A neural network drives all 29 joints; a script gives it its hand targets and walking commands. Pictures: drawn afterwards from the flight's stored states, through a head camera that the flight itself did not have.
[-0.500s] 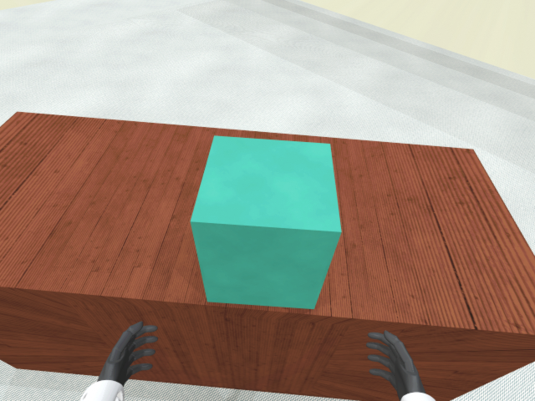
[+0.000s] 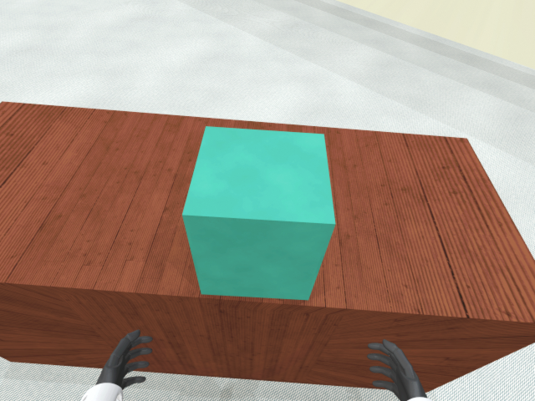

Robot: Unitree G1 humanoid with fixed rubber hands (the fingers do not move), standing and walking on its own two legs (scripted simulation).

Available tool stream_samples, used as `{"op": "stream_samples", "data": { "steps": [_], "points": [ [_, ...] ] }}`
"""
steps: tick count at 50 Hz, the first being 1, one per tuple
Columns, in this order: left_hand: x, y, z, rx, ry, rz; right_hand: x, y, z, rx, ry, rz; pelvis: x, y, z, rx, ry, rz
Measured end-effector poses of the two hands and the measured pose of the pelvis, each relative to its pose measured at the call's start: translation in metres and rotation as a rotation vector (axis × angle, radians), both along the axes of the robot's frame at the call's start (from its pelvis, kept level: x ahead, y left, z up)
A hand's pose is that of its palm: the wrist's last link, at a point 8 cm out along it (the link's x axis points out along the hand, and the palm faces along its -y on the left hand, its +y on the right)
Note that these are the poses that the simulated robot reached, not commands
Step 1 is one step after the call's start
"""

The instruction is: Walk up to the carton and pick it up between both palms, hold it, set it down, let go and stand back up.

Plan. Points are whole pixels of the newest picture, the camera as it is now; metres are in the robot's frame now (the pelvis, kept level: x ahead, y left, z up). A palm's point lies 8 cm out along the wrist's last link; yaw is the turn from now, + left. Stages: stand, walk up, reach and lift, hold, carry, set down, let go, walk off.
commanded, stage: let go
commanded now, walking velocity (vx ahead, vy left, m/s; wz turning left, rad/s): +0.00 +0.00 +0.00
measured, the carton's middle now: (259, 217) +0.42 +0.02 +0.00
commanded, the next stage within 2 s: stand in 0.16 s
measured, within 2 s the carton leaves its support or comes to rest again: neither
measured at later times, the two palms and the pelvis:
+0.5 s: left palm out of the picture +0.10 +0.25 -0.11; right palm out of the picture +0.05 -0.26 -0.13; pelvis -0.01 +0.01 -0.01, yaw -4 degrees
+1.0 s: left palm out of the picture +0.08 +0.25 -0.12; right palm out of the picture -0.02 -0.23 -0.14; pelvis -0.01 +0.02 -0.01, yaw -7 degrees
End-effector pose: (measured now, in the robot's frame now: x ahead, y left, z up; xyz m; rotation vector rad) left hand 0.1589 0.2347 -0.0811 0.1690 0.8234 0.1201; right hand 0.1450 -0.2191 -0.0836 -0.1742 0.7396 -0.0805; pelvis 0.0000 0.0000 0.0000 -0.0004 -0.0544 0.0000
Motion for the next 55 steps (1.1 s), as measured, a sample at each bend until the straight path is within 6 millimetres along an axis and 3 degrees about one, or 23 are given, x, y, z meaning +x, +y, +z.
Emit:
{"op": "stream_samples", "data": {
  "steps": [13,23,29,34,45,55],
  "points": [
    [-0.002,-0.001,-0.002,0.029,-0.011,-0.053,-0.007,-0.01,-0.006,-0.025,0.059,-0.025,-0.002,0.003,-0.003,-0.003,0.024,-0.022],
    [-0.052,0.014,-0.025,0.065,0.134,-0.08,-0.082,-0.038,-0.041,-0.046,0.333,-0.167,-0.006,0.009,-0.011,-0.004,0.054,-0.061],
    [-0.057,0.014,-0.032,0.053,0.152,-0.095,-0.121,-0.036,-0.044,-0.052,0.409,-0.216,-0.011,0.012,-0.011,0.0,0.059,-0.079],
    [-0.057,0.009,-0.033,0.04,0.151,-0.113,-0.142,-0.03,-0.047,-0.044,0.44,-0.246,-0.014,0.016,-0.01,0.008,0.062,-0.092],
    [-0.074,0.01,-0.033,0.058,0.203,-0.104,-0.156,-0.014,-0.058,0.005,0.482,-0.256,-0.015,0.019,-0.008,0.012,0.062,-0.109],
    [-0.085,0.014,-0.044,0.055,0.279,-0.089,-0.167,-0.014,-0.056,-0.003,0.53,-0.288,-0.01,0.019,-0.007,0.014,0.066,-0.119]
  ]
}}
